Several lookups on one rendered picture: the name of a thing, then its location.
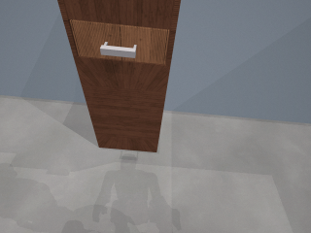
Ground drawer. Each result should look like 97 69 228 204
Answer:
69 19 170 65

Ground handle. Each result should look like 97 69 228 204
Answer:
100 42 137 58

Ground cabinet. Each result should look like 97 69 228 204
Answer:
57 0 181 152

